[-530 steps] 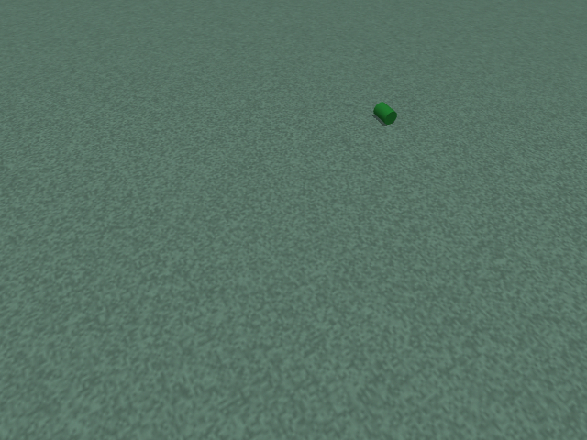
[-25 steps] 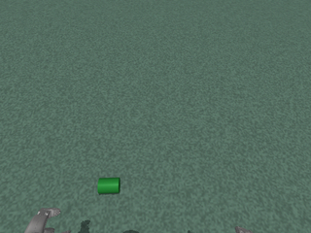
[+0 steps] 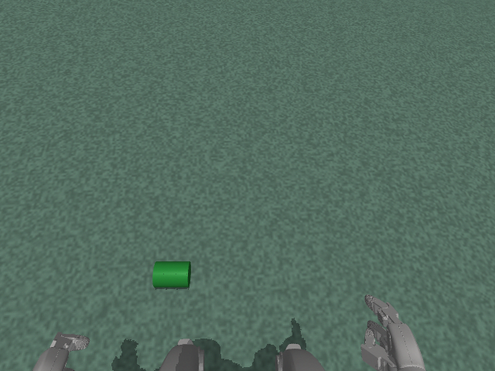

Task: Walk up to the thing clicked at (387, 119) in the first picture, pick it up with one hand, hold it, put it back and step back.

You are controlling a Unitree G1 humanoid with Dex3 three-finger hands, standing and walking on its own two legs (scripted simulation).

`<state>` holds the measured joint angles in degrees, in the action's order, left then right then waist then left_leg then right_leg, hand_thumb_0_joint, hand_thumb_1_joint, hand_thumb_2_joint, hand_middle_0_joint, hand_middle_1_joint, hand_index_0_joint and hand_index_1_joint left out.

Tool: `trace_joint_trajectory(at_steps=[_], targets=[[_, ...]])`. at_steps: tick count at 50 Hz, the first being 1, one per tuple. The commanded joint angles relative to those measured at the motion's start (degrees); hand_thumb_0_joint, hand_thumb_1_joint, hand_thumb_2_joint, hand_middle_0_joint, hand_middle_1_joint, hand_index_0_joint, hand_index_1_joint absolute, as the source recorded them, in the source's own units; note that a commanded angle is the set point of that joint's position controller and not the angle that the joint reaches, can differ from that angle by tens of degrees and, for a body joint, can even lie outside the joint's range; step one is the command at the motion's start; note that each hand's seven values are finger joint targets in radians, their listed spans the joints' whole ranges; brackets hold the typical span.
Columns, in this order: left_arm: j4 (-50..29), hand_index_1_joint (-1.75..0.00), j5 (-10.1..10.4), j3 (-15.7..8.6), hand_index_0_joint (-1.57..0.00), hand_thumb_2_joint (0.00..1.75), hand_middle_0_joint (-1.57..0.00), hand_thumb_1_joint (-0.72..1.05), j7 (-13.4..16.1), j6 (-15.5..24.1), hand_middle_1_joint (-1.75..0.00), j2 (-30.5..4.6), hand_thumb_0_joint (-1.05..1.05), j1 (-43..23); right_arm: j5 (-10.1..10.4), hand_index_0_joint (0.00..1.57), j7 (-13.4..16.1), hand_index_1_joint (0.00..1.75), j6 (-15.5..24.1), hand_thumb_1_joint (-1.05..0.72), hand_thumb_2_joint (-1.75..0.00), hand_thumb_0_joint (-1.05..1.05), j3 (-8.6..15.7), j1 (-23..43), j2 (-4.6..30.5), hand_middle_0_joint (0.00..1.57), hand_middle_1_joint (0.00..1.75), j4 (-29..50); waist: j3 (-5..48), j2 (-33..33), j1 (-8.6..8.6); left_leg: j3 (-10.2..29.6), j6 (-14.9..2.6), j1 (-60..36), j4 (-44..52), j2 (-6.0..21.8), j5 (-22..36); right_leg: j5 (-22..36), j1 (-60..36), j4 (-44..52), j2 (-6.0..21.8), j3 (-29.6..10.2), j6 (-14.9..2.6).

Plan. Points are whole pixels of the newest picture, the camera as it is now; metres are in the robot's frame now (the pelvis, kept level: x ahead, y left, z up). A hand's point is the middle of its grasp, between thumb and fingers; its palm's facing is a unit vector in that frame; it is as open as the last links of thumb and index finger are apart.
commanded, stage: rise first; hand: left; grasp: from above
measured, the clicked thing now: (172, 274) +0.46 +0.22 -0.65
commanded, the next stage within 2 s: none
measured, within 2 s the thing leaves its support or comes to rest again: neither
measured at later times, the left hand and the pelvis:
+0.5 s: hand (117, 325) +0.25 +0.28 -0.33, palm faces -0.45 -0.43 -0.78, open 14.2 cm; pelvis -0.06 -0.01 -0.19, yaw -2 degrees
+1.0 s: hand (138, 293) +0.35 +0.27 -0.44, palm faces -0.47 -0.08 -0.88, open 14.1 cm; pelvis -0.09 +0.00 -0.30, yaw -6 degrees
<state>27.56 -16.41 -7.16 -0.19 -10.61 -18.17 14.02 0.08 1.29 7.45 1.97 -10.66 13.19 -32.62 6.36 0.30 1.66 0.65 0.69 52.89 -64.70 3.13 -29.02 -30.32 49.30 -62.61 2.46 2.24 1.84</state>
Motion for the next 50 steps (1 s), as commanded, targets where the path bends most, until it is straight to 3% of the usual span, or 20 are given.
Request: trace_joint_trajectory(at_steps=[1, 4, 9, 12, 13, 16, 20, 24, 26, 27, 28, 33, 35, 37, 38, 39, 41, 42, 48, 50], targets=[[-8.4, -1.06, -2.2, -2.8, -0.06, 0.99, -0.07, -0.57, 1.4, 1.6, -1.06, -10.8, 0.00, -3.0, 0.2, 0.20, 0.5, 0.30, 3.6, -0.90, -0.90, 0.00, 3.2, -0.3, 8.7, 0.20, 0.30, 7.6, 12.6, 3.8, 1.54, 0.5, -1.04, -7.8, 4.3, -1.4, 14.0, 12.8, 1.0, 3.5, -2.7, 0.2, -2.61], [-4.7, -1.07, -5.1, -2.8, -0.05, 1.00, -0.06, -0.58, 1.6, 3.9, -1.06, -11.6, 0.00, -7.1, 0.0, 0.20, 0.1, 0.30, 4.4, -0.89, -0.90, 0.00, 2.9, 0.4, 8.9, 0.20, 0.30, 7.1, 13.8, 3.1, 2.05, 0.7, -1.25, -2.3, -1.1, -1.6, 12.1, 11.0, 6.7, -1.8, -2.6, 0.0, -2.70], [0.9, -1.08, -12.2, -2.3, -0.07, 0.99, -0.07, -0.57, 2.9, 10.5, -1.07, -13.4, 0.00, -14.0, 0.2, 0.20, -1.4, 0.30, 5.9, -0.89, -0.90, 0.00, 3.6, 1.4, 10.5, 0.20, 0.30, 5.3, 20.3, 4.2, 1.14, 1.7, -0.88, 5.9, -10.6, -1.8, 11.5, 9.3, 18.9, -13.3, -2.6, 0.1, -2.98], [1.5, -1.08, -16.2, -3.0, -0.07, 1.01, -0.08, -0.58, 4.6, 13.9, -1.06, -15.9, 0.00, -17.4, 0.2, 0.20, -2.1, 0.30, 6.1, -0.89, -0.90, 0.00, 4.3, 1.7, 11.6, 0.20, 0.30, 4.2, 25.6, 6.2, 0.32, 2.3, -0.57, 8.6, -15.0, -1.7, 11.1, 8.9, 24.9, -19.3, -2.4, 0.1, -3.22], [1.0, -1.08, -17.4, -5.1, -0.06, 1.02, -0.08, -0.59, 5.4, 14.8, -1.06, -18.7, 0.00, -18.4, 0.3, 0.20, -2.2, 0.30, 5.9, -0.90, -0.90, 0.00, 4.6, 1.8, 11.9, 0.20, 0.30, 3.7, 27.6, 7.4, -1.00, 2.3, -0.47, 9.1, -16.4, -1.6, 12.2, 9.4, 26.2, -21.0, -2.3, -0.1, -3.30], [4.0, -1.08, -21.1, -5.2, -0.06, 1.03, -0.07, -0.60, 7.1, 15.8, -1.07, -20.6, 0.00, -22.3, 0.4, 0.20, -2.5, 0.30, 5.0, -0.90, -0.90, 0.00, 5.0, 2.0, 12.2, 0.20, 0.30, 2.5, 31.2, 6.8, -0.69, 1.9, -0.91, 13.7, -21.7, -1.8, 13.0, 10.5, 29.9, -24.9, -2.6, 0.0, -3.30], [5.6, -1.08, -24.5, -4.6, -0.05, 1.05, -0.07, -0.60, 7.7, 17.0, -1.06, -23.0, 0.00, -33.3, -0.1, 0.20, -3.1, 0.30, 3.8, -0.90, -0.90, 0.00, 5.8, 0.8, 12.7, 0.20, 0.30, -0.1, 35.8, 6.0, 0.04, 1.1, -1.43, 19.3, -28.1, -1.8, 10.9, 8.9, 34.0, -28.3, -2.8, 0.0, -3.15], [11.2, -1.07, -28.9, -4.0, -0.06, 1.05, -0.07, -0.60, 8.3, 18.9, -1.06, -26.0, 0.00, -43.5, -0.6, 0.20, -3.4, 0.30, 2.4, -0.90, -0.90, 0.00, 5.9, -0.6, 12.5, 0.20, 0.30, -1.5, 36.2, 2.7, 0.43, -0.1, -2.01, 29.1, -33.8, -1.9, 3.6, 4.2, 35.9, -30.6, -3.0, -0.3, -2.88], [14.4, -1.07, -30.8, -4.7, -0.06, 1.04, -0.07, -0.57, 8.6, 20.0, -1.06, -28.8, 0.00, -46.7, -0.8, 0.20, -3.4, 0.30, 1.9, -0.89, -0.90, 0.00, 5.9, -1.0, 12.6, 0.20, 0.30, -2.0, 37.1, 1.6, 0.23, -0.6, -2.16, 33.0, -35.9, -2.0, 0.3, 0.8, 35.8, -31.2, -3.2, -0.5, -2.73], [17.2, -1.07, -31.9, -4.2, -0.06, 1.05, -0.07, -0.58, 8.7, 20.2, -1.06, -28.4, 0.00, -46.8, -1.0, 0.20, -3.5, 0.30, 1.4, -0.89, -0.90, 0.00, 5.8, -1.9, 12.6, 0.20, 0.30, -2.9, 37.0, 1.1, 0.60, -0.5, -2.22, 34.3, -36.8, -2.1, -0.5, -0.1, 36.9, -32.1, -3.3, -0.3, -2.81], [15.2, -1.06, -32.7, -3.9, -0.06, 1.04, -0.06, -0.56, 8.9, 21.1, -1.06, -29.8, 0.00, -51.5, -1.2, 0.20, -3.6, 0.30, 1.2, -0.88, -0.90, 0.00, 5.8, -1.8, 12.6, 0.20, 0.30, -3.0, 37.9, 2.2, 0.82, -0.5, -2.23, 34.8, -37.6, -2.0, -1.3, -0.9, 38.2, -32.7, -3.2, -0.2, -2.83], [21.9, -1.06, -37.9, -3.5, -0.04, 1.05, -0.05, -0.55, 10.5, 22.9, -1.06, -31.6, 0.00, -56.7, -1.9, 0.20, -3.8, 0.30, -0.7, -0.86, -0.90, 0.00, 5.4, -4.3, 13.0, 0.20, 0.30, -5.8, 37.9, 5.7, 1.41, 0.8, -1.84, 36.0, -40.0, -1.8, -3.0, -2.5, 45.2, -38.4, -3.6, 2.0, -3.51], [20.4, -1.06, -39.6, -3.3, -0.04, 1.05, -0.05, -0.55, 11.5, 23.8, -1.06, -33.4, 0.00, -62.3, -2.0, 0.20, -3.9, 0.30, -1.5, -0.87, -0.90, 0.00, 5.5, -3.7, 13.3, 0.20, 0.30, -4.7, 38.0, 7.3, 1.85, 1.1, -1.78, 36.8, -40.8, -1.7, -4.6, -3.9, 47.4, -39.6, -3.8, 2.4, -3.67], [23.1, -1.05, -41.0, -3.9, -0.05, 1.03, -0.05, -0.54, 12.4, 24.0, -1.06, -34.4, 0.00, -62.5, -2.4, 0.20, -4.1, 0.30, -2.5, -0.88, -0.90, 0.00, 5.2, -4.1, 13.5, 0.20, 0.30, -5.1, 37.0, 6.6, 2.36, 1.0, -1.99, 38.9, -42.1, -1.9, -4.9, -4.4, 48.1, -40.6, -3.9, 2.8, -3.64], [28.3, -1.05, -42.1, -4.0, -0.05, 1.04, -0.05, -0.56, 13.0, 23.6, -1.05, -34.1, 0.00, -60.1, -2.6, 0.20, -4.2, 0.30, -3.1, -0.88, -0.90, 0.00, 4.6, -5.3, 13.1, 0.20, 0.30, -6.7, 35.6, 6.3, 2.37, 1.4, -1.96, 39.2, -42.5, -1.9, -5.3, -4.5, 49.5, -41.7, -3.8, 3.1, -3.64], [24.6, -1.04, -42.5, -3.7, -0.05, 1.04, -0.05, -0.55, 13.4, 24.2, -1.04, -34.6, 0.00, -63.6, -2.8, 0.20, -4.4, 0.30, -3.4, -0.89, -0.90, 0.00, 5.0, -5.1, 13.6, 0.20, 0.30, -6.3, 36.3, 8.5, 2.23, 1.6, -1.82, 38.6, -42.8, -1.7, -4.8, -3.9, 51.1, -42.7, -3.8, 3.4, -3.82], [25.1, -1.03, -44.6, -3.9, -0.05, 1.04, -0.05, -0.55, 14.3, 24.6, -1.03, -36.6, 0.00, -67.2, -3.1, 0.20, -4.6, 0.30, -4.1, -0.89, -0.90, 0.00, 4.8, -5.7, 13.9, 0.20, 0.30, -6.6, 38.3, 10.5, 2.93, 2.0, -1.64, 37.7, -43.8, -1.7, -3.7, -2.8, 52.1, -44.5, -3.9, 3.8, -4.01], [28.9, -1.02, -45.6, -4.2, -0.05, 1.04, -0.05, -0.56, 14.8, 24.4, -1.02, -36.6, 0.00, -66.0, -3.3, 0.20, -4.6, 0.30, -4.5, -0.90, -0.90, 0.00, 4.6, -6.4, 14.2, 0.20, 0.30, -7.5, 37.4, 10.2, 3.22, 2.1, -1.64, 38.0, -44.6, -1.7, -3.1, -2.1, 52.9, -45.3, -3.9, 4.0, -3.97], [32.0, -1.00, -49.1, -2.7, -0.06, 1.03, -0.06, -0.56, 16.7, 25.3, -0.99, -38.1, 0.00, -73.0, -4.6, 0.20, -5.2, 0.30, -5.5, -0.91, -0.91, 0.00, 4.0, -7.0, 14.5, 0.20, 0.30, -8.3, 35.8, 10.7, 5.24, 1.5, -1.98, 41.7, -48.4, -1.8, -3.6, -2.3, 55.7, -46.9, -4.0, 4.1, -3.92], [35.3, -0.99, -50.5, -2.5, -0.06, 1.03, -0.06, -0.56, 17.2, 25.5, -0.99, -38.9, 0.00, -73.5, -5.0, 0.20, -5.3, 0.30, -5.8, -0.90, -0.90, 0.00, 3.7, -6.8, 14.4, 0.20, 0.30, -8.6, 34.0, 9.9, 5.71, 1.3, -2.09, 44.7, -48.9, -2.0, -6.1, -4.9, 56.7, -47.2, -4.2, 4.2, -3.92]])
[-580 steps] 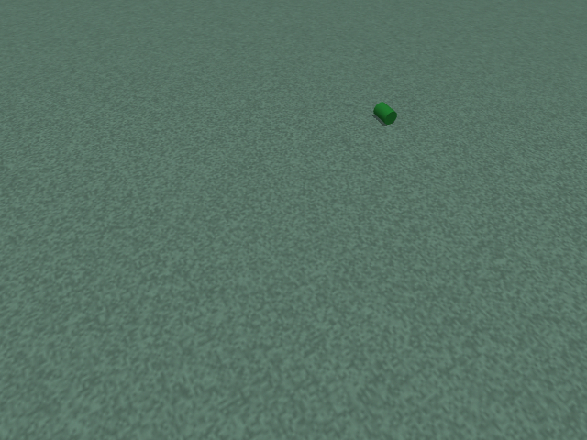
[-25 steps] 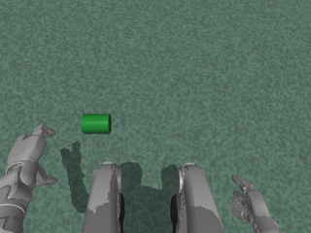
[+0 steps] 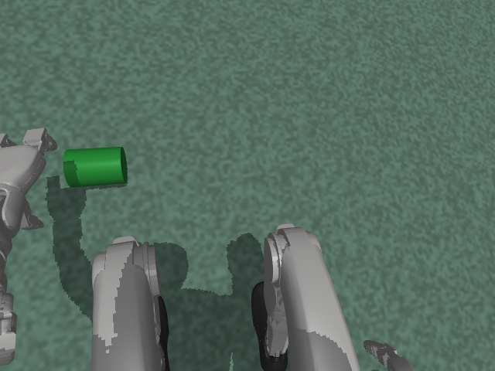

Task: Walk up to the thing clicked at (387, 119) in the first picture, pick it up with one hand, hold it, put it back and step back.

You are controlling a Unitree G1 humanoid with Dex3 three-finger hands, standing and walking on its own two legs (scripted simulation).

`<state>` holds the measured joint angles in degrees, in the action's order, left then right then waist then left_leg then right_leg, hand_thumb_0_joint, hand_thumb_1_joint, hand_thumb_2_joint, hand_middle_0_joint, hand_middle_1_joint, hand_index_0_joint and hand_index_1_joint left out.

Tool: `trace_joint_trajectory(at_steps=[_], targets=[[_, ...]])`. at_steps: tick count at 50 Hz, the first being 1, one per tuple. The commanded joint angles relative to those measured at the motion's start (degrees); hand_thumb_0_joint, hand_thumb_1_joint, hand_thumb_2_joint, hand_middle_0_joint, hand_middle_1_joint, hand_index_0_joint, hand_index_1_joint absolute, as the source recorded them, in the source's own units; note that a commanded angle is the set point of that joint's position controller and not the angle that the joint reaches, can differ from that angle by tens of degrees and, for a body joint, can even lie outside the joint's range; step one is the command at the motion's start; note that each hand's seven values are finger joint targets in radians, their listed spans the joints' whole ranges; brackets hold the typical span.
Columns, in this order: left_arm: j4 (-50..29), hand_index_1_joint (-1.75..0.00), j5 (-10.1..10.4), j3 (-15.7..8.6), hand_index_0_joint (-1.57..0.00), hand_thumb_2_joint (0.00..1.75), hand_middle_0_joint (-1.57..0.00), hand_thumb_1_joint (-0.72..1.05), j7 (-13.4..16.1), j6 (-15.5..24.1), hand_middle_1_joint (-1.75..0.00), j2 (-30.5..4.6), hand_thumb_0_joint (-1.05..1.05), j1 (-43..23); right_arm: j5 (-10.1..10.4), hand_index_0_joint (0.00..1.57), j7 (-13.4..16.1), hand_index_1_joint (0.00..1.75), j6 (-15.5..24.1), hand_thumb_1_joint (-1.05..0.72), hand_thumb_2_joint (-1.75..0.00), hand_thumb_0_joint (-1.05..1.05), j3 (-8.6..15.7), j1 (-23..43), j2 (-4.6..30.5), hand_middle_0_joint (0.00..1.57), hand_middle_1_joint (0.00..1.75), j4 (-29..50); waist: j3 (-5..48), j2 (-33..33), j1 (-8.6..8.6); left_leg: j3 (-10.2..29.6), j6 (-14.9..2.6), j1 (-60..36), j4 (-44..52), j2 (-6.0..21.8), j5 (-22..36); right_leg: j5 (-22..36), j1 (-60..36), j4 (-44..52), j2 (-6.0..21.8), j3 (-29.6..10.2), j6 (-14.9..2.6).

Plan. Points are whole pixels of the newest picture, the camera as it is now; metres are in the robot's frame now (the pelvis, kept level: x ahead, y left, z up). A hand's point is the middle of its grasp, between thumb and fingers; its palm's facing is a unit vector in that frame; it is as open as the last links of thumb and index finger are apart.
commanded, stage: rise first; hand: left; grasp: from above
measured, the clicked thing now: (97, 166) +0.53 +0.27 -0.34
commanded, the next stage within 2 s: none
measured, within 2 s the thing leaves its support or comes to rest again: neither
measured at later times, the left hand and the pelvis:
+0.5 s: hand (47, 177) +0.45 +0.31 -0.19, palm faces -0.45 -0.05 -0.89, open 14.1 cm; pelvis +0.01 +0.00 -0.04, yaw -2 degrees
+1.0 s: hand (56, 173) +0.47 +0.31 -0.22, palm faces -0.45 -0.06 -0.89, open 14.0 cm; pelvis +0.01 +0.00 -0.05, yaw -3 degrees
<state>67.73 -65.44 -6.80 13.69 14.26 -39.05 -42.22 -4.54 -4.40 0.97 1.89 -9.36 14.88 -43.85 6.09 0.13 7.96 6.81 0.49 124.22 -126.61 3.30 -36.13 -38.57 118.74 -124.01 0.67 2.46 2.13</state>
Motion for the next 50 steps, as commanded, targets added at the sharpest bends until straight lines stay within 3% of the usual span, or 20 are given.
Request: trace_joint_trajectory(at_steps=[1, 4, 7, 9, 11, 15, 18, 20, 24, 28, 30, 33, 36, 45, 46, 49, 50], targets=[[-4.1, -0.99, -2.2, -2.3, -0.06, 1.03, -0.06, -0.56, 3.5, 0.8, -0.99, -17.5, 0.00, -17.6, -0.5, 0.20, 0.3, 0.30, 0.7, -0.90, -0.90, 0.00, 3.7, -8.3, 12.8, 0.20, 0.30, 2.6, 33.7, 10.5, -0.36, -4.6, -1.85, -26.5, 12.9, -2.2, 0.2, 2.7, -11.8, 13.8, -2.4, 4.3, -4.26], [-6.0, -0.99, -3.4, -0.5, -0.06, 1.03, -0.06, -0.55, 3.8, 1.6, -0.99, -17.1, 0.00, -23.0, -0.9, 0.20, 0.1, 0.30, 0.8, -0.90, -0.90, 0.00, 3.5, -7.7, 13.1, 0.20, 0.30, 2.7, 35.0, 13.3, 0.24, -3.7, -1.36, -28.9, 12.4, -2.0, 0.5, 3.5, -9.2, 11.9, -2.3, 4.9, -4.52], [-1.1, -0.99, -5.4, -1.2, -0.06, 1.02, -0.06, -0.55, 4.9, 1.6, -0.99, -18.3, 0.00, -20.9, -1.5, 0.20, -0.2, 0.30, 0.4, -0.90, -0.90, 0.00, 3.0, -8.2, 13.3, 0.20, 0.30, 1.5, 33.5, 13.4, 0.21, -3.8, -1.33, -27.5, 11.0, -2.1, 1.3, 4.3, -8.0, 10.5, -2.3, 5.1, -4.49], [-0.6, -1.00, -6.6, -1.6, -0.06, 1.01, -0.06, -0.54, 5.6, 1.8, -1.00, -19.3, 0.00, -22.9, -1.8, 0.20, -0.4, 0.30, 0.3, -0.90, -0.90, 0.00, 2.8, -8.6, 13.4, 0.20, 0.30, 1.4, 34.0, 13.9, 0.99, -3.5, -1.30, -27.3, 10.5, -2.0, 1.9, 5.0, -7.5, 9.5, -2.4, 5.5, -4.52], [-1.3, -1.00, -7.0, -0.4, -0.07, 1.00, -0.06, -0.54, 5.8, 2.0, -1.01, -17.9, 0.00, -24.6, -2.0, 0.20, -0.6, 0.30, 0.4, -0.91, -0.90, 0.00, 2.8, -7.9, 13.2, 0.20, 0.30, 1.9, 34.4, 15.3, 0.97, -3.4, -1.14, -28.4, 10.3, -2.1, 2.2, 5.3, -6.4, 8.8, -2.4, 5.6, -4.55], [0.5, -1.00, -6.8, -1.5, -0.08, 0.98, -0.07, -0.52, 6.9, 1.6, -1.01, -19.5, 0.00, -25.6, -2.5, 0.20, -1.0, 0.30, 0.5, -0.91, -0.90, 0.00, 2.3, -8.3, 13.8, 0.20, 0.30, 1.6, 34.6, 14.5, 1.46, -4.0, -1.46, -26.9, 8.0, -1.9, 4.5, 7.6, -7.4, 8.3, -2.3, 5.5, -4.18], [1.1, -1.00, -6.8, -1.0, -0.08, 0.98, -0.07, -0.53, 7.5, 1.1, -1.01, -18.5, 0.00, -26.6, -2.9, 0.20, -1.3, 0.30, 0.7, -0.91, -0.91, 0.00, 1.8, -9.0, 13.4, 0.20, 0.30, 1.3, 35.5, 14.9, 2.23, -4.2, -1.48, -27.2, 7.0, -1.8, 6.3, 9.5, -8.4, 7.8, -2.6, 5.7, -4.09], [-0.1, -1.00, -6.5, -2.1, -0.08, 0.98, -0.06, -0.52, 7.8, 0.9, -1.02, -20.4, 0.00, -27.7, -2.9, 0.20, -1.3, 0.30, 0.7, -0.91, -0.90, 0.00, 1.8, -9.2, 13.6, 0.20, 0.30, 1.4, 37.1, 14.7, 1.84, -4.2, -1.62, -26.9, 6.2, -1.7, 6.8, 9.8, -8.8, 7.5, -2.7, 5.7, -3.99], [2.1, -1.01, -6.4, -1.5, -0.08, 0.98, -0.06, -0.52, 7.5, 0.5, -1.02, -19.9, 0.00, -27.2, -3.1, 0.20, -1.5, 0.30, 0.7, -0.91, -0.90, 0.00, 1.6, -9.2, 13.6, 0.20, 0.30, 1.4, 35.0, 14.7, 2.85, -4.2, -1.73, -25.2, 5.5, -1.6, 5.9, 9.3, -8.3, 7.3, -2.8, 5.9, -3.94], [1.3, -1.01, -5.8, -2.7, -0.08, 0.97, -0.06, -0.52, 7.6, 0.4, -1.03, -21.3, 0.00, -27.0, -3.3, 0.20, -1.6, 0.30, 0.6, -0.91, -0.90, 0.00, 1.2, -9.3, 13.7, 0.20, 0.30, 1.5, 36.4, 13.9, 2.20, -4.5, -1.83, -24.0, 4.6, -1.7, 5.9, 9.3, -9.9, 7.2, -2.9, 5.8, -3.76], [2.9, -1.02, -5.9, -2.0, -0.07, 0.98, -0.06, -0.53, 7.5, 0.1, -1.04, -20.5, 0.00, -26.3, -3.3, 0.20, -1.8, 0.30, 0.5, -0.91, -0.90, 0.00, 1.0, -9.2, 13.7, 0.20, 0.30, 1.4, 34.3, 14.5, 2.78, -4.1, -1.72, -23.5, 4.7, -1.6, 5.4, 9.0, -8.6, 6.4, -2.9, 6.0, -3.95], [0.9, -1.01, -5.9, -2.4, -0.07, 0.98, -0.06, -0.53, 7.1, 0.5, -1.03, -21.6, 0.00, -27.1, -3.3, 0.20, -1.9, 0.30, 0.2, -0.91, -0.90, 0.00, 0.8, -9.9, 13.7, 0.20, 0.30, 1.7, 37.1, 14.7, 2.68, -4.3, -1.78, -24.5, 3.6, -1.6, 8.4, 11.9, -10.9, 6.2, -3.1, 5.9, -3.74], [3.4, -1.03, -5.9, -2.3, -0.08, 0.97, -0.06, -0.52, 7.3, 0.4, -1.04, -21.2, 0.00, -25.1, -3.4, 0.20, -2.0, 0.30, 0.1, -0.91, -0.90, 0.00, 0.3, -9.6, 13.7, 0.20, 0.30, 1.8, 34.3, 14.1, 2.81, -4.2, -1.82, -22.5, 3.6, -1.6, 7.6, 11.3, -10.2, 5.9, -3.2, 6.1, -3.79], [3.1, -1.02, -6.2, -1.9, -0.07, 0.98, -0.06, -0.53, 7.9, 0.8, -1.04, -21.7, 0.00, -26.9, -3.5, 0.20, -2.2, 0.30, -0.1, -0.91, -0.90, 0.00, -0.1, -9.5, 14.3, 0.20, 0.30, 1.7, 34.4, 15.5, 3.12, -3.6, -1.63, -23.3, 3.2, -1.5, 6.9, 10.7, -8.2, 5.0, -3.3, 6.7, -3.97], [3.7, -1.02, -6.2, -1.5, -0.08, 0.97, -0.06, -0.52, 8.0, 0.8, -1.04, -21.1, 0.00, -27.1, -3.7, 0.20, -2.3, 0.30, 0.0, -0.90, -0.90, 0.00, -0.3, -9.6, 14.3, 0.20, 0.30, 1.8, 33.4, 15.5, 3.95, -3.6, -1.64, -22.7, 3.1, -1.6, 6.4, 10.4, -8.0, 5.0, -3.3, 6.8, -3.93], [2.7, -1.02, -6.3, -2.0, -0.07, 0.98, -0.06, -0.52, 8.3, 0.8, -1.04, -22.2, 0.00, -28.0, -3.6, 0.20, -2.3, 0.30, 0.1, -0.90, -0.90, 0.00, -0.2, -9.4, 14.6, 0.20, 0.30, 1.5, 34.9, 16.9, 3.18, -3.5, -1.42, -24.1, 2.9, -1.4, 6.9, 10.7, -7.4, 4.4, -3.3, 6.7, -4.02], [2.9, -1.02, -6.4, -2.1, -0.07, 0.99, -0.06, -0.53, 8.4, 0.7, -1.03, -22.0, 0.00, -28.1, -3.7, 0.20, -2.3, 0.30, 0.2, -0.90, -0.90, 0.00, -0.3, -9.4, 14.7, 0.20, 0.30, 1.6, 34.7, 17.4, 3.63, -3.3, -1.32, -24.4, 3.0, -1.5, 6.9, 10.7, -7.2, 4.0, -3.2, 6.9, -4.04]])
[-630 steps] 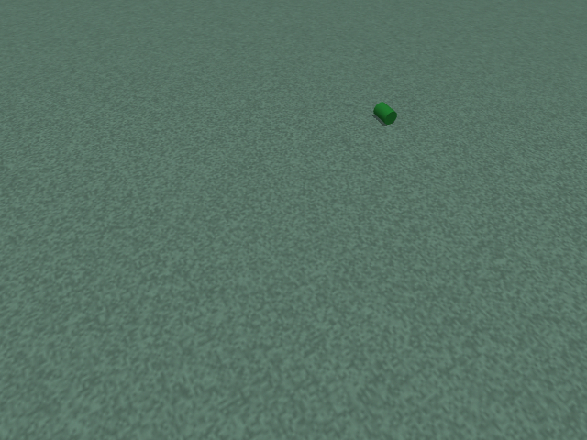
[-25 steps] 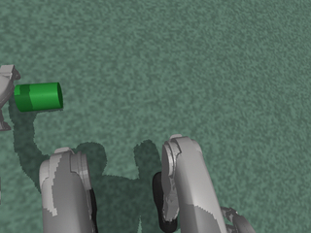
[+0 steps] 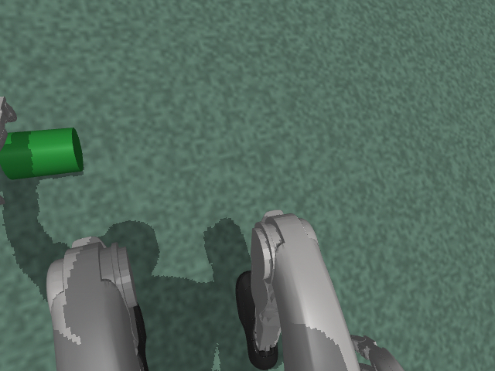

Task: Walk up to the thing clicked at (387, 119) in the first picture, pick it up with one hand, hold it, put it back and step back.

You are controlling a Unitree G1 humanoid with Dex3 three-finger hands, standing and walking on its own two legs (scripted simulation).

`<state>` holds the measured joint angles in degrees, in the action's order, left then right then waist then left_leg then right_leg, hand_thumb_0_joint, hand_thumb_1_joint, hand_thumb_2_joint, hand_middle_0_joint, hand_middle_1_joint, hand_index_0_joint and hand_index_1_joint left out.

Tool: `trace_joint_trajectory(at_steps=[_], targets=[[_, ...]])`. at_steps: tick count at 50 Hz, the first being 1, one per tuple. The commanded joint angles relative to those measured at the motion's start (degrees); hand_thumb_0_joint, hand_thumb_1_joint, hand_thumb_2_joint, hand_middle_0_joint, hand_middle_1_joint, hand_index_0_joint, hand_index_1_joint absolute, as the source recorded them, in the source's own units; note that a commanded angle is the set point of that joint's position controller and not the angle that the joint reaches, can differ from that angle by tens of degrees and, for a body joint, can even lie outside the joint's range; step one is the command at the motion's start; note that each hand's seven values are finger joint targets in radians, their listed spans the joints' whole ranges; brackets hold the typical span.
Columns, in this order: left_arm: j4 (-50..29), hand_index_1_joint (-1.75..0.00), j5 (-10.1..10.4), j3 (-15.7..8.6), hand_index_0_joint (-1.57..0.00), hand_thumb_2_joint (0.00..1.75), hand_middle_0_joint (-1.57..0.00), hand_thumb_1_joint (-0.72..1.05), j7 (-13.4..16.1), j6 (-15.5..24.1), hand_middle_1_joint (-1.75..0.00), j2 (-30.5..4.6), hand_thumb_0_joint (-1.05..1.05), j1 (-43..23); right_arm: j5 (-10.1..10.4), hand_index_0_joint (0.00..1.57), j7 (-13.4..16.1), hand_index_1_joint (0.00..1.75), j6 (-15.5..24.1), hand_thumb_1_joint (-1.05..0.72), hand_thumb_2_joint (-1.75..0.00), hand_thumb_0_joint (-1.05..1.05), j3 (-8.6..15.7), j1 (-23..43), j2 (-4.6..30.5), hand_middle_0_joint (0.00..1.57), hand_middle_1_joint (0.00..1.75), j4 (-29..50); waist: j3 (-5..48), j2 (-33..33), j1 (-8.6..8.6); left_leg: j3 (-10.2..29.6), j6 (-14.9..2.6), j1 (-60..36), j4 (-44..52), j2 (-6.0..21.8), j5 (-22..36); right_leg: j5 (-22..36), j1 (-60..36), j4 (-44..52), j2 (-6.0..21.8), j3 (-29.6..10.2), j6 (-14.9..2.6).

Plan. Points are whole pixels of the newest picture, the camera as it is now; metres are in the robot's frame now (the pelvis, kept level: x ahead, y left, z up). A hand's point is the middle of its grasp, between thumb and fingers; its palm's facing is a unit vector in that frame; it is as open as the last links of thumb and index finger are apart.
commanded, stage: rise first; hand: left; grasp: from above
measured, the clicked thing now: (44, 153) +0.50 +0.30 -0.29
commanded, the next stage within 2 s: approach in 1.58 s
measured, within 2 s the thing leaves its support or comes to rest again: neither
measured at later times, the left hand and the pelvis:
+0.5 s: hand out of the picture +0.46 +0.33 -0.17, palm faces -0.45 -0.08 -0.89, open 14.1 cm; pelvis +0.00 +0.00 -0.01, yaw -1 degrees
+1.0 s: hand out of the picture +0.46 +0.33 -0.17, palm faces -0.44 -0.08 -0.89, open 14.1 cm; pelvis +0.00 +0.00 -0.01, yaw -1 degrees
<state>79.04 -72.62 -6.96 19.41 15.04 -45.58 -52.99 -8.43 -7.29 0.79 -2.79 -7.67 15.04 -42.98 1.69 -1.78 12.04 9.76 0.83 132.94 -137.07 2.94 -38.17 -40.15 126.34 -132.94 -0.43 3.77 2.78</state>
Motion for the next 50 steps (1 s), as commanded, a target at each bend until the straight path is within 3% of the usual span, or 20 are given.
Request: trace_joint_trajectory(at_steps=[1, 2, 4, 20, 25, 32, 34, 37, 43, 50], targets=[[-7.7, -1.02, 0.7, -1.6, -0.07, 0.98, -0.06, -0.53, 2.8, -0.2, -1.04, -14.7, 0.00, -17.1, 0.1, 0.20, 0.5, 0.30, 0.4, -0.90, -0.90, 0.00, 4.3, -11.3, 14.5, 0.20, 0.30, 0.8, 38.4, 19.3, -0.04, -6.0, -1.56, -33.0, 13.7, -1.1, 8.7, 12.1, -14.2, 12.7, -2.0, 5.8, -4.71], [-6.4, -1.03, 0.9, -0.8, -0.07, 0.98, -0.06, -0.53, 2.8, -0.3, -1.04, -13.8, 0.00, -17.2, 0.2, 0.20, 0.5, 0.30, 0.5, -0.90, -0.90, 0.00, 4.3, -11.0, 14.5, 0.20, 0.30, 0.7, 36.8, 18.6, 0.39, -5.9, -1.65, -32.0, 13.6, -1.1, 7.9, 11.6, -13.1, 12.7, -2.0, 5.8, -4.68], [-7.3, -1.01, 0.6, -1.3, -0.04, 1.06, -0.07, -0.61, 3.0, 0.0, -0.99, -15.6, 0.00, -18.4, 0.1, 0.20, 0.5, 0.30, 0.5, -0.91, -0.90, 0.00, 3.9, -10.7, 14.5, 0.20, 0.30, 0.7, 37.1, 19.8, 0.19, -6.1, -1.68, -31.2, 13.5, -1.3, 7.3, 11.1, -13.5, 12.8, -2.1, 5.7, -4.76], [-5.2, -1.02, 0.8, -1.5, -0.07, 1.01, -0.07, -0.55, 3.0, -0.3, -1.03, -17.5, 0.00, -19.5, -0.8, 0.20, 0.3, 0.30, 0.8, -0.91, -0.90, 0.00, 2.3, -11.5, 14.8, 0.20, 0.30, 0.8, 38.6, 17.6, 1.48, -6.6, -2.20, -28.8, 10.8, -1.4, 9.4, 13.6, -17.3, 13.1, -2.4, 5.5, -4.02], [-3.7, -1.03, 0.5, -1.6, -0.07, 1.01, -0.06, -0.56, 2.9, -0.3, -1.03, -18.3, 0.00, -19.4, -0.7, 0.20, 0.2, 0.30, 0.8, -0.91, -0.90, 0.00, 2.2, -11.0, 15.0, 0.20, 0.30, 1.1, 35.8, 19.0, 1.60, -6.2, -1.97, -28.4, 11.4, -1.3, 7.4, 11.5, -14.6, 12.4, -2.4, 6.1, -4.45], [-5.8, -1.02, 0.2, -2.1, -0.07, 1.01, -0.07, -0.56, 2.7, 0.4, -1.02, -19.4, 0.00, -20.2, -1.1, 0.20, 0.3, 0.30, 0.5, -0.90, -0.90, 0.00, 1.8, -11.3, 15.3, 0.20, 0.30, 1.2, 37.9, 20.7, 1.69, -6.0, -1.72, -30.3, 11.2, -1.5, 8.9, 12.9, -15.2, 11.9, -2.4, 6.3, -4.36], [-6.9, -1.02, 0.1, -2.0, -0.07, 1.01, -0.07, -0.55, 2.7, 0.5, -1.02, -19.5, 0.00, -21.1, -1.0, 0.20, 0.3, 0.30, 0.4, -0.90, -0.90, 0.00, 1.9, -11.5, 15.4, 0.20, 0.30, 1.1, 39.1, 21.1, 1.76, -5.8, -1.64, -31.4, 11.0, -1.4, 10.1, 13.8, -15.0, 11.4, -2.4, 6.4, -4.40], [-5.5, -1.03, 0.5, -0.9, -0.07, 1.01, -0.06, -0.56, 2.6, 0.3, -1.03, -17.9, 0.00, -20.0, -1.0, 0.20, 0.1, 0.30, 0.6, -0.91, -0.90, 0.00, 2.0, -11.8, 15.3, 0.20, 0.30, 1.1, 36.7, 20.9, 2.36, -5.8, -1.66, -30.6, 11.1, -1.3, 9.5, 13.4, -14.1, 11.8, -2.4, 6.5, -4.39], [-6.7, -1.03, 0.3, -1.4, -0.07, 1.01, -0.06, -0.56, 2.6, 0.0, -1.03, -18.5, 0.00, -19.8, -0.9, 0.20, 0.1, 0.30, 0.2, -0.90, -0.90, 0.00, 1.8, -11.7, 15.1, 0.20, 0.30, 1.4, 38.8, 22.0, 1.75, -6.1, -1.63, -31.2, 11.0, -1.4, 10.9, 14.7, -15.7, 11.6, -2.4, 6.3, -4.32], [-5.4, -1.02, 0.8, -1.2, -0.07, 1.01, -0.07, -0.56, 2.0, -0.5, -1.02, -18.0, 0.00, -20.3, -0.5, 0.20, 0.2, 0.30, 0.3, -0.90, -0.90, 0.00, 2.0, -11.4, 15.5, 0.20, 0.30, 1.8, 37.2, 20.3, 2.10, -5.7, -1.74, -30.9, 11.8, -1.4, 8.6, 12.7, -13.9, 12.0, -2.1, 6.5, -4.36]])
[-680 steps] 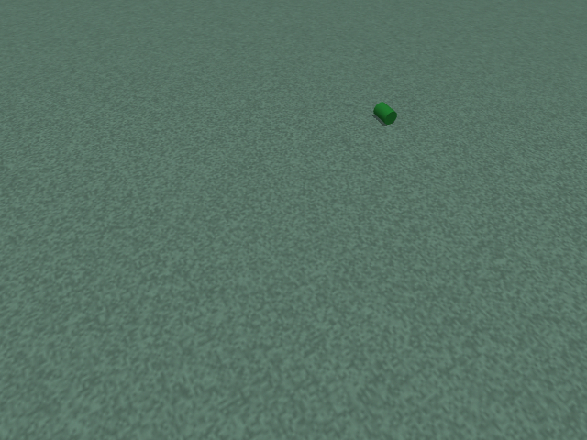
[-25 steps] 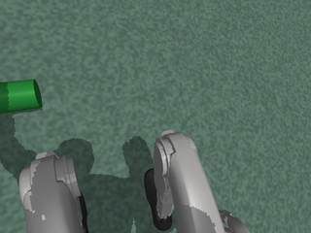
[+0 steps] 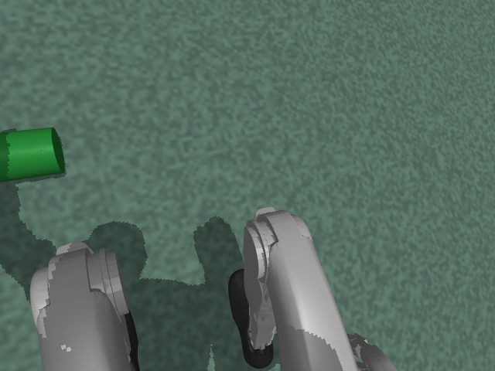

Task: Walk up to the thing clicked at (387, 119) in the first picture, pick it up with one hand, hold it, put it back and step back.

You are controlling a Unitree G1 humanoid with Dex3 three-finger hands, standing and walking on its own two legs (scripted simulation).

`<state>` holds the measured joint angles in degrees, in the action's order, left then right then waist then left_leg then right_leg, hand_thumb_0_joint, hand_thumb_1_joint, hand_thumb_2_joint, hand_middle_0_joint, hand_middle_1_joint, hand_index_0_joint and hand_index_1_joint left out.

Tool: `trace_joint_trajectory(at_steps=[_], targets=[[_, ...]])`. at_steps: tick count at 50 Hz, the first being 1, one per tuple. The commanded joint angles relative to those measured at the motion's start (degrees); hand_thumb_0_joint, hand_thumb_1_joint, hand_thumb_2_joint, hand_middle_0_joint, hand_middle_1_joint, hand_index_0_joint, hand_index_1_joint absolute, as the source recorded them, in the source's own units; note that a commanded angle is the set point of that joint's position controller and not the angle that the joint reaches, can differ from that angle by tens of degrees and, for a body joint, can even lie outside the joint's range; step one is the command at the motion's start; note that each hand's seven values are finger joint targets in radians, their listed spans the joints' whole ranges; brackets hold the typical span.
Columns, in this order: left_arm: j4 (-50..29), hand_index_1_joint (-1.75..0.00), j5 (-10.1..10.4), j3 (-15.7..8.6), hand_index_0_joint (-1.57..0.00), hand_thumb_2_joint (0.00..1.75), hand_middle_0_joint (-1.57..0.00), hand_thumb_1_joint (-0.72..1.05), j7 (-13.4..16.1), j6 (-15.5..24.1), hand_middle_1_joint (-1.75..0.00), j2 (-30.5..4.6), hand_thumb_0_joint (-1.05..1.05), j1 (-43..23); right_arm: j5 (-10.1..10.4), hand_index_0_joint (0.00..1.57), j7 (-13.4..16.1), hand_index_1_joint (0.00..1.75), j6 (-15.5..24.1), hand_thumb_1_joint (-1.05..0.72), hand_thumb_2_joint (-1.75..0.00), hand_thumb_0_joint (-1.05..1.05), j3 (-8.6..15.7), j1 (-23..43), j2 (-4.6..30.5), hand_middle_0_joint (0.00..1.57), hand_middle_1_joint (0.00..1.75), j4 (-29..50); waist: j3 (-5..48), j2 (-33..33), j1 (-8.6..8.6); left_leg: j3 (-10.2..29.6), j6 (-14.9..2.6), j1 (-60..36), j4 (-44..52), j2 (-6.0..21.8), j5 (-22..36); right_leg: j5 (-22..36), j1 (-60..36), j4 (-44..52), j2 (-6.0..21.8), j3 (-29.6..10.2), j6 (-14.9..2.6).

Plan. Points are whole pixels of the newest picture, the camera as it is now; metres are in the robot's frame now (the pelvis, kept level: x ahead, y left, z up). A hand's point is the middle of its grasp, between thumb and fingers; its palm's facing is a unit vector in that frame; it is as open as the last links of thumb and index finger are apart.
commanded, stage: rise first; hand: left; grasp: from above
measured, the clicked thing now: (22, 154) +0.50 +0.30 -0.28
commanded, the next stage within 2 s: approach in 0.58 s
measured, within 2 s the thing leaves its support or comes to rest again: neither
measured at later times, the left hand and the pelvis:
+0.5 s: hand out of the picture +0.45 +0.34 -0.15, palm faces -0.46 -0.08 -0.89, open 14.1 cm; pelvis +0.00 +0.00 +0.00, yaw +0 degrees
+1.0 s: hand out of the picture +0.49 +0.29 -0.15, palm faces -0.41 -0.06 -0.91, open 13.9 cm; pelvis -0.01 +0.00 +0.00, yaw +0 degrees
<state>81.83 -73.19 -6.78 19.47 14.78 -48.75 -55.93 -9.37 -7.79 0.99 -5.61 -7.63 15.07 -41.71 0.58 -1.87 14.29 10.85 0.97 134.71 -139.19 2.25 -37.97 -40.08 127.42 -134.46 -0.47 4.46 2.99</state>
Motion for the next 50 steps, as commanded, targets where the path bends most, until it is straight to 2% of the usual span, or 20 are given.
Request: trace_joint_trajectory(at_steps=[1, 4, 5, 9, 14, 15, 22, 23, 25, 27, 29, 33, 34, 35, 39, 40, 41, 46, 47, 50], targets=[[-8.5, -1.03, 1.2, -0.9, -0.07, 1.01, -0.07, -0.56, 1.7, -0.3, -1.02, -14.6, 0.00, -17.2, 0.5, 0.20, 0.7, 0.30, 0.1, -0.90, -0.90, 0.00, 4.8, -11.6, 15.2, 0.20, 0.30, 0.5, 38.7, 20.5, -0.08, -7.0, -1.92, -32.7, 13.8, -0.7, 8.6, 13.0, -15.6, 13.9, -2.2, 5.6, -4.59], [-8.6, -1.03, 1.5, -1.4, -0.07, 1.01, -0.07, -0.56, 1.3, -0.4, -1.03, -15.4, 0.00, -17.0, 0.7, 0.20, 0.7, 0.30, 0.1, -0.91, -0.90, 0.00, 4.9, -11.5, 15.3, 0.20, 0.30, 0.6, 37.9, 19.4, -0.42, -7.1, -2.08, -31.6, 14.1, -0.8, 7.9, 12.2, -15.6, 14.3, -2.2, 5.5, -4.56], [-8.3, -1.03, 1.4, -0.8, -0.07, 1.02, -0.07, -0.57, 1.1, -0.4, -1.03, -14.9, 0.00, -16.9, 0.5, 0.20, 0.6, 0.30, 0.1, -0.91, -0.90, 0.00, 4.6, -12.0, 15.0, 0.20, 0.30, 0.7, 37.6, 19.5, 0.07, -7.3, -2.12, -31.0, 13.9, -0.9, 8.3, 12.7, -17.2, 14.8, -2.2, 5.2, -4.44], [-10.6, -1.03, 2.0, -1.3, -0.07, 1.00, -0.07, -0.55, 0.7, -0.2, -1.03, -15.9, 0.00, -18.5, 0.7, 0.20, 0.6, 0.30, 0.2, -0.91, -0.90, 0.00, 4.7, -12.0, 15.1, 0.20, 0.30, 0.6, 39.8, 19.4, -0.10, -7.3, -2.20, -31.8, 13.5, -0.7, 9.5, 13.9, -18.1, 14.8, -2.2, 5.0, -4.28], [-7.6, -1.03, 1.8, -1.2, -0.07, 1.01, -0.07, -0.56, 0.5, -0.3, -1.03, -15.8, 0.00, -17.7, 0.7, 0.20, 0.8, 0.30, 0.1, -0.91, -0.90, 0.00, 4.4, -11.7, 15.2, 0.20, 0.30, 0.8, 36.9, 18.7, 0.25, -7.0, -2.18, -30.8, 14.0, -0.8, 7.4, 11.7, -16.2, 14.9, -2.2, 5.3, -4.45], [-8.7, -1.03, 1.5, -1.1, -0.07, 1.00, -0.07, -0.55, 0.5, 0.0, -1.03, -16.6, 0.00, -18.5, 0.7, 0.20, 0.8, 0.30, -0.1, -0.91, -0.90, 0.00, 4.1, -11.3, 15.1, 0.20, 0.30, 0.8, 37.2, 20.3, -0.27, -7.2, -2.12, -30.3, 14.2, -0.9, 7.1, 11.4, -16.5, 14.9, -2.3, 5.2, -4.61], [-7.5, -1.02, 1.7, 0.3, -0.07, 1.01, -0.07, -0.55, -0.2, 0.0, -1.02, -14.3, 0.00, -16.4, 0.7, 0.20, 0.8, 0.30, -0.1, -0.91, -0.90, 0.00, 4.3, -11.7, 15.2, 0.20, 0.30, 0.9, 36.8, 19.6, 0.22, -7.0, -2.00, -31.6, 14.3, -0.8, 8.1, 12.5, -16.2, 14.7, -2.3, 5.6, -4.57], [-9.8, -1.02, 1.7, -0.5, -0.08, 1.00, -0.08, -0.55, 0.0, 0.4, -1.02, -15.7, 0.00, -18.3, 0.8, 0.20, 0.9, 0.30, -0.1, -0.90, -0.90, 0.00, 4.4, -11.8, 15.5, 0.20, 0.30, 0.9, 38.5, 20.5, -0.01, -6.8, -1.88, -32.5, 14.5, -0.8, 8.3, 12.5, -16.2, 14.5, -2.2, 5.8, -4.61], [-8.2, -1.01, 1.4, -0.6, -0.08, 1.00, -0.08, -0.54, 0.2, 0.4, -1.01, -15.6, 0.00, -17.4, 0.8, 0.20, 0.8, 0.30, -0.1, -0.90, -0.90, 0.00, 4.3, -11.6, 15.5, 0.20, 0.30, 1.0, 36.8, 20.9, -0.19, -6.6, -1.72, -32.3, 15.0, -0.8, 7.6, 11.8, -15.0, 13.8, -2.1, 5.9, -4.76], [-8.4, -1.01, 1.3, 0.5, -0.08, 1.01, -0.08, -0.54, 0.3, 0.6, -1.01, -14.1, 0.00, -18.0, 0.7, 0.20, 0.8, 0.30, 0.0, -0.90, -0.90, 0.00, 4.3, -11.5, 15.4, 0.20, 0.30, 1.1, 37.0, 20.7, 0.54, -6.7, -1.80, -32.3, 14.7, -0.8, 7.0, 11.4, -14.7, 14.4, -2.3, 5.9, -4.70], [-10.1, -1.01, 1.1, -0.9, -0.09, 1.00, -0.09, -0.54, 0.9, 0.8, -1.01, -16.5, 0.00, -18.9, 0.7, 0.20, 0.9, 0.30, 0.0, -0.90, -0.90, 0.00, 4.1, -11.6, 15.5, 0.20, 0.30, 0.9, 38.3, 21.9, -0.30, -7.1, -1.76, -32.5, 14.4, -0.9, 7.6, 11.8, -15.7, 14.5, -2.3, 5.5, -4.67], [-8.2, -0.99, 0.7, -0.3, -0.09, 1.00, -0.09, -0.54, 1.6, 0.6, -0.99, -15.2, 0.00, -18.1, 0.7, 0.20, 0.9, 0.30, 0.2, -0.90, -0.90, 0.00, 4.0, -11.3, 15.2, 0.20, 0.30, 1.1, 37.0, 21.9, 0.19, -7.0, -1.79, -32.0, 14.7, -1.0, 6.8, 11.1, -14.5, 14.4, -2.2, 5.7, -4.73], [-8.7, -0.99, 0.8, -0.5, -0.05, 1.08, -0.10, -0.61, 1.7, 0.6, -0.95, -15.7, 0.00, -19.1, 0.7, 0.20, 0.9, 0.30, 0.3, -0.91, -0.90, 0.00, 4.1, -11.5, 15.4, 0.20, 0.30, 1.0, 37.1, 21.3, 0.56, -6.9, -1.85, -31.7, 14.4, -1.0, 6.8, 11.1, -14.4, 14.3, -2.1, 5.7, -4.70], [-9.0, -1.02, 0.5, -0.6, -0.07, 1.01, -0.08, -0.55, 1.8, 0.4, -1.02, -15.4, 0.00, -19.4, 0.7, 0.20, 0.9, 0.30, 0.4, -0.90, -0.89, 0.00, 4.2, -12.0, 15.5, 0.20, 0.30, 0.9, 37.8, 21.2, 0.42, -6.8, -1.79, -32.6, 15.0, -1.1, 6.8, 11.1, -14.3, 14.1, -2.0, 5.8, -4.74], [-10.1, -1.04, 1.0, 3.1, -0.08, 1.01, -0.08, -0.53, 1.5, 0.2, -1.04, -10.0, 0.00, -24.0, 0.8, 0.20, 1.0, 0.30, 0.7, -0.90, -0.89, 0.00, 4.4, -12.6, 15.5, 0.20, 0.30, 0.3, 38.2, 22.5, 2.89, -6.2, -1.51, -34.4, 15.1, -0.7, 6.8, 11.8, -12.4, 14.1, -2.0, 6.3, -4.80], [-7.3, -1.04, 1.3, 4.1, -0.08, 1.00, -0.07, -0.54, 1.4, -0.2, -1.05, -8.9, 0.00, -23.2, 0.8, 0.20, 0.9, 0.30, 0.9, -0.90, -0.90, 0.00, 4.2, -12.6, 15.3, 0.20, 0.30, 0.3, 36.1, 21.5, 3.55, -6.6, -1.78, -32.5, 14.4, -0.7, 6.2, 11.4, -12.5, 14.8, -2.2, 6.0, -4.75], [-9.8, -1.04, 1.4, 4.0, -0.08, 0.99, -0.07, -0.53, 1.6, -0.1, -1.05, -9.5, 0.00, -25.9, 0.7, 0.20, 1.0, 0.30, 0.9, -0.90, -0.90, 0.00, 4.1, -13.4, 15.4, 0.20, 0.30, 0.1, 37.3, 21.4, 3.77, -6.7, -1.81, -32.4, 14.4, -0.8, 6.6, 11.9, -13.8, 15.3, -2.1, 5.9, -4.59], [-4.5, -1.05, 0.9, 6.0, -0.08, 1.01, -0.08, -0.53, 2.3, -1.9, -1.06, -7.3, 0.00, -29.3, 0.4, 0.20, 1.1, 0.30, 1.3, -0.90, -0.90, 0.00, 3.4, -14.5, 15.5, 0.20, 0.30, -0.1, 37.0, 21.2, 5.53, -6.4, -1.79, -32.5, 14.4, -0.6, 7.2, 12.5, -13.5, 15.3, -2.4, 6.3, -4.70], [-4.9, -1.05, 0.6, 5.8, -0.08, 1.01, -0.08, -0.53, 2.6, -2.2, -1.06, -8.3, 0.00, -30.6, 0.5, 0.20, 1.3, 0.30, 1.3, -0.90, -0.90, 0.00, 3.1, -14.4, 15.6, 0.20, 0.30, -0.2, 37.5, 21.9, 5.09, -6.4, -1.75, -32.6, 14.6, -0.6, 7.4, 12.7, -13.4, 15.0, -2.4, 6.4, -4.80], [0.3, -1.03, -0.6, 4.5, -0.11, 0.99, -0.10, -0.51, 3.7, -4.4, -1.03, -9.8, 0.00, -27.7, 0.2, 0.20, 1.3, 0.30, 1.2, -0.90, -0.90, 0.00, 2.1, -14.1, 15.5, 0.20, 0.30, 1.0, 36.4, 23.5, 4.17, -6.7, -1.55, -32.6, 15.3, -0.9, 7.9, 12.9, -13.6, 14.2, -2.4, 6.5, -5.05]])
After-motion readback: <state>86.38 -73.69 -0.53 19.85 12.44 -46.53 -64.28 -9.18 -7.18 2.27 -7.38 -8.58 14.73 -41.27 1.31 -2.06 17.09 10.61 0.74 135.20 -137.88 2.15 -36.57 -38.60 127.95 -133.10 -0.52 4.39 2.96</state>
